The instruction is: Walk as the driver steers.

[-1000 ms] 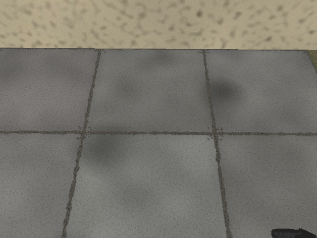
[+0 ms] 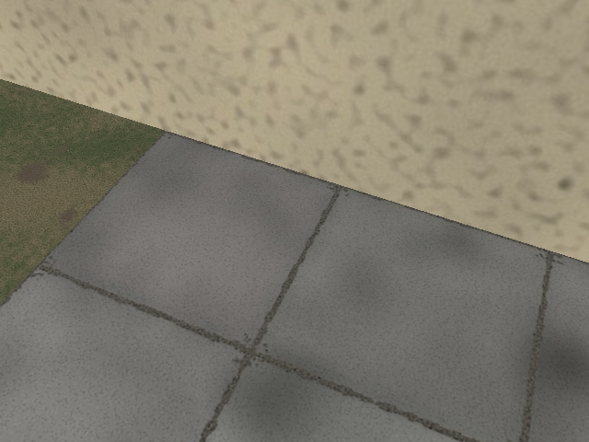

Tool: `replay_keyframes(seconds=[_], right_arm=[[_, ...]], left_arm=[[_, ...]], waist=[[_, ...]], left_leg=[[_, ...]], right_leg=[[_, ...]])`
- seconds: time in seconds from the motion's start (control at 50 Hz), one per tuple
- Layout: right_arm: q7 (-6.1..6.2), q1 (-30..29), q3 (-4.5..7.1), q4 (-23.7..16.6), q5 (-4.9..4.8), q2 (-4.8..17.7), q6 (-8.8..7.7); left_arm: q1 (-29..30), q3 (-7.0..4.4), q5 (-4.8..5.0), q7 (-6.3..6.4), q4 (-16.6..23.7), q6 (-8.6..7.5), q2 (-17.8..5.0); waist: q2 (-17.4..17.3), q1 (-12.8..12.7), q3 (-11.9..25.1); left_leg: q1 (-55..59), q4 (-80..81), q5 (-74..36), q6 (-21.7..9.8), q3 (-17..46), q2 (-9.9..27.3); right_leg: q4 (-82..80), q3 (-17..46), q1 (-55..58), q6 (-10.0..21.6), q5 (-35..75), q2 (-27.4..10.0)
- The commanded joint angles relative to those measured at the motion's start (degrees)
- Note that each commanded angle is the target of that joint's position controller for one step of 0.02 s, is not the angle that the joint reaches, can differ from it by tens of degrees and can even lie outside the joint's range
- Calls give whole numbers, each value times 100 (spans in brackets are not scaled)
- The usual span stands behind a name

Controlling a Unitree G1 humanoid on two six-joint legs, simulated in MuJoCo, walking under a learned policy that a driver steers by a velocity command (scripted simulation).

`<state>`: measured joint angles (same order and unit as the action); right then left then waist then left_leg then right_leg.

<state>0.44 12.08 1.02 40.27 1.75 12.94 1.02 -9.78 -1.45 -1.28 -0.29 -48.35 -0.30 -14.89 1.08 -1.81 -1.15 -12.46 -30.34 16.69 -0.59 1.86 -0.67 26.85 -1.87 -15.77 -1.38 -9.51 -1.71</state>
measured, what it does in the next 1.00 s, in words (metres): walks ahead: left foot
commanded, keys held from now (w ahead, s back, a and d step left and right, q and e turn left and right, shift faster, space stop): no key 0.20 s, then w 0.66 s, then w+e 0.12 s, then e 0.02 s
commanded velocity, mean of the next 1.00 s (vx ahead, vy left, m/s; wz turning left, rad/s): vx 0.29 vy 0.00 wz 0.00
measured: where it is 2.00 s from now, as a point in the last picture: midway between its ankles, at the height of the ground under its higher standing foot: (310, 408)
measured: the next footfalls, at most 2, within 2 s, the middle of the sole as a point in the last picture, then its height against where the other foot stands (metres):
left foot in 0.92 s outside the picture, level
right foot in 1.42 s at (368, 407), level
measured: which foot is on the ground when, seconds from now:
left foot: down 0.00-0.46, up 0.48-0.90, down 0.92-1.00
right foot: down 0.00-0.92, up 0.94-1.00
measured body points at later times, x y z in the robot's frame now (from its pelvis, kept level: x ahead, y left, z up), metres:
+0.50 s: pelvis +0.09 -0.03 +0.00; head +0.09 -0.05 +0.45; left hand +0.17 +0.25 -0.12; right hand +0.14 -0.31 -0.14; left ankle +0.00 +0.11 -0.71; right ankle +0.08 -0.12 -0.74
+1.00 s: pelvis +0.34 +0.01 -0.01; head +0.38 +0.01 +0.43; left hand +0.30 +0.28 -0.16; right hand +0.55 -0.24 -0.10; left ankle +0.45 +0.10 -0.74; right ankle +0.14 -0.12 -0.66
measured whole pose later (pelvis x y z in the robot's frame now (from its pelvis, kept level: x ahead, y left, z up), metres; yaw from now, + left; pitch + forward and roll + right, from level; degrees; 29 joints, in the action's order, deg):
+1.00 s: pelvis +0.34 +0.01 -0.01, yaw -3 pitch +1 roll +0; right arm -1.5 2.0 2.6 41.5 -0.4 14.1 -5.3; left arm -23.1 -1.9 1.6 0.0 -58.6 -3.5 -15.1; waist 0.6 -3.4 -3.3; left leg -26.2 -32.7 8.1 -2.9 -4.0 -0.4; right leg 57.3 3.6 -8.2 1.9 -28.5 -0.2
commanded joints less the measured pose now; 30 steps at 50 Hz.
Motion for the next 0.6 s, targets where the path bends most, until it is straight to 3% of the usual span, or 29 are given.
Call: replay_keyframes(seconds=[0.02, 0.2, 0.24, 0.26, 0.3, 0.32, 0.36, 0.4, 0.42, 0.44, 0.46, 0.48, 0.5, 0.52, 0.56, 0.6], right_arm=[[32, 11, 195, -273, -41, 777, -123], [53, 70, 213, -61, -89, 675, -113], [68, 250, 255, 85, -125, 735, -83], [75, 314, 313, 110, -155, 880, -61], [89, 536, 392, 156, -210, 1130, -86], [104, 626, 422, 217, -240, 1209, -143], [118, 631, 422, 286, -247, 1127, -275], [89, 293, 423, 240, -319, 1093, -306], [72, 73, 420, 193, -329, 1083, -298], [64, -38, 384, 152, -285, 947, -312], [58, -205, 276, -41, -244, 569, -365], [104, -207, 289, -178, -272, 609, -470], [94, -53, 366, -97, -405, 869, -557], [51, 34, 372, -12, -448, 894, -614], [21, -113, 407, 26, -344, 889, -656], [-53, -148, 402, 28, -276, 736, -620]], left_arm=[[202, -141, 20, 11, 181, -105, -610], [151, -140, 83, 98, -339, -86, -626], [90, -132, 108, 118, -481, -52, -577], [140, -146, 137, 124, -497, -53, -585], [522, -152, 194, 100, -331, -147, -584], [668, -148, 234, 67, -244, -236, -575], [628, -163, 308, -38, -235, -415, -601], [207, -177, 339, -143, -442, -537, -587], [-310, -222, 304, -159, -716, -548, -619], [-858, -300, 250, -151, -962, -525, -767], [-1467, -448, 242, -109, -1077, -522, -1302], [-1906, -498, 205, -143, -1105, -542, -1592], [-1521, -358, 169, -121, -1003, -582, -1176], [-1185, -290, 185, -100, -866, -607, -922], [-865, -209, 176, -103, -742, -604, -746], [-954, -141, 137, -94, -768, -548, -622]], waist=[[-385, 90, -3], [-112, 92, 264], [-277, 123, 299], [-477, 185, 118], [-942, 383, -458], [-1089, 420, -670], [-1137, 343, -735], [-893, 37, -514], [-775, -220, -277], [-579, -419, -42], [645, -584, 104], [1579, -732, 322], [884, -487, 60], [622, -323, -164], [333, -177, -359], [445, -111, -262]], left_leg=[[-394, 931, 12, -229, 660, 547], [-18, 677, -1295, -231, 415, 391], [-5, 877, -33, -340, 456, 356], [-64, 1083, 1000, -510, 696, 464], [15, 1783, 2488, -979, 1777, 1159], [69, 1963, 2528, -1182, 2248, 1499], [447, 1923, 1764, -1302, 2400, 1745], [277, 1665, 979, -1059, 1779, 1480], [-218, 1383, 514, -867, 1310, 1165], [-747, 799, 63, -652, 861, 830], [-1705, -937, -28, -176, -82, 42], [-2761, -2568, 1424, 62, -40, -364], [-3284, -3434, 1514, -27, 434, -40], [-3482, -3625, 961, -143, 458, 214], [-3540, -3348, 35, -216, 286, 594], [-3145, -3003, -430, -127, 75, 690]], right_leg=[[-266, 259, 341, 45, 110, -172], [-179, 284, 611, 40, 706, -233], [61, 10, 518, 55, -337, 2], [380, -193, 184, 72, -1029, 174], [1063, -257, -901, 190, -1454, 280], [1314, -70, -1230, 325, -1465, 127], [1473, 203, -1628, 577, -1711, -143], [525, 56, -736, 716, -1191, -90], [84, -137, 369, 672, -469, 128], [53, 73, 1321, 643, -220, 98], [-741, 1761, 2100, 1101, -1137, -914], [-1549, 3886, 2769, 1815, -1452, -1923], [-1553, 3848, 2686, 1855, -1623, -2035], [-1536, 3267, 2526, 1652, -1555, -1802], [-1679, 2395, 2209, 1345, -771, -1508], [-1778, 1658, 1936, 1197, 265, -1184]])
Velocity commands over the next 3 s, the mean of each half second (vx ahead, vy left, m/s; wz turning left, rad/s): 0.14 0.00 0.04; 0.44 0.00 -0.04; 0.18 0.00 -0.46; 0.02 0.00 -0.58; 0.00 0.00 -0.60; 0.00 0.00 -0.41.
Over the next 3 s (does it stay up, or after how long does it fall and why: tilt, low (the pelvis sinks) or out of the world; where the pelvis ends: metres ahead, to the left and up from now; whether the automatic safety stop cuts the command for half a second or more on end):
stays up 0.60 -0.04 0.00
